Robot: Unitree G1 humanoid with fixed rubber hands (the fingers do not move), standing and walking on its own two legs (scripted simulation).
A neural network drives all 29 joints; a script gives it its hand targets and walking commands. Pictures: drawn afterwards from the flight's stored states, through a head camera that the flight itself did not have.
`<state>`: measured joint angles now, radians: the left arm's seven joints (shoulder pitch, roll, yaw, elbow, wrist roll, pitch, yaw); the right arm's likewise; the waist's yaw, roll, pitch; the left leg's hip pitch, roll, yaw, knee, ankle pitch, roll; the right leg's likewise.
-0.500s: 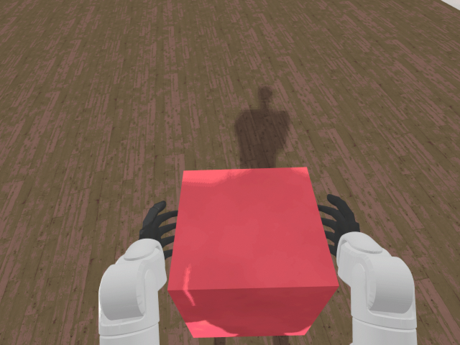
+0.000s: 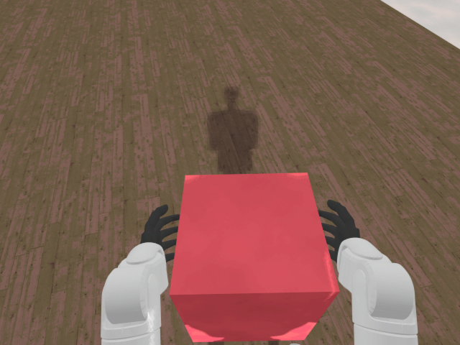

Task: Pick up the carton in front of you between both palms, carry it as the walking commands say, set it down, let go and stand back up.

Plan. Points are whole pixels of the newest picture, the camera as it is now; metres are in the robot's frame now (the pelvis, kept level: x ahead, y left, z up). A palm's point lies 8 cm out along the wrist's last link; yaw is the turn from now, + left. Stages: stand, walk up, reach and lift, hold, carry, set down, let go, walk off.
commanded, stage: carry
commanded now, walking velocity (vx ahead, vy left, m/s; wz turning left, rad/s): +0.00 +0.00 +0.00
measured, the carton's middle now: (247, 261) +0.29 -0.01 -0.02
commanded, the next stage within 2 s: hold in 1.98 s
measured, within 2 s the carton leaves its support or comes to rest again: neither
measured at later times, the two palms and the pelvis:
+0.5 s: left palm (176, 145) +0.50 +0.12 +0.07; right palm (319, 140) +0.51 -0.18 +0.06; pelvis +0.23 -0.03 -0.01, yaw +2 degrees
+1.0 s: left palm (169, 150) +0.54 +0.15 +0.02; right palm (298, 145) +0.54 -0.15 +0.01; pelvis +0.25 +0.00 -0.02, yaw +2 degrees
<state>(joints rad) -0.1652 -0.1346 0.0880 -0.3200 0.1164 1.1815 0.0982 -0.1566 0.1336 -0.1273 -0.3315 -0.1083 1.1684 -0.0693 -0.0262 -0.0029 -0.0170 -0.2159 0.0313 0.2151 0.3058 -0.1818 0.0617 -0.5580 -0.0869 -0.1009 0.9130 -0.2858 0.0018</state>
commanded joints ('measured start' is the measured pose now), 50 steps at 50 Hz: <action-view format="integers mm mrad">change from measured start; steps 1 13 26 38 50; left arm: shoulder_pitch -400 -421 -406 -459 -542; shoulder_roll -977 -932 -919 -873 -882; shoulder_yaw -745 -685 -670 -616 -420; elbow -109 -26 129 215 472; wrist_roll -390 -423 -321 -248 -93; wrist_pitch -28 36 -95 -280 -542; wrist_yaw -217 -249 -266 -257 -268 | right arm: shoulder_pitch -396 -450 -419 -432 -557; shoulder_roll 864 821 840 769 793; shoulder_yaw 732 718 712 590 438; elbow -101 -54 121 247 480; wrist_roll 409 383 321 201 63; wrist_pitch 2 70 -63 -271 -537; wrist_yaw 268 250 277 274 278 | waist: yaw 12 34 22 22 21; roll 161 -139 4 65 28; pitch -279 -429 -411 -344 -375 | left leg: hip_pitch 305 -108 86 146 129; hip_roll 212 38 122 140 138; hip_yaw -44 -140 -147 -162 -170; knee -34 199 204 196 189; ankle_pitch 701 -304 458 687 522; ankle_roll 34 -81 -89 -70 -51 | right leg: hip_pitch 55 704 522 399 422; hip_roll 47 -219 -90 -51 -71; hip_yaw -88 89 -23 -41 -26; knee -325 -530 -363 -340 -327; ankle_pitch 217 891 804 546 502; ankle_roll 15 -141 -56 -20 -34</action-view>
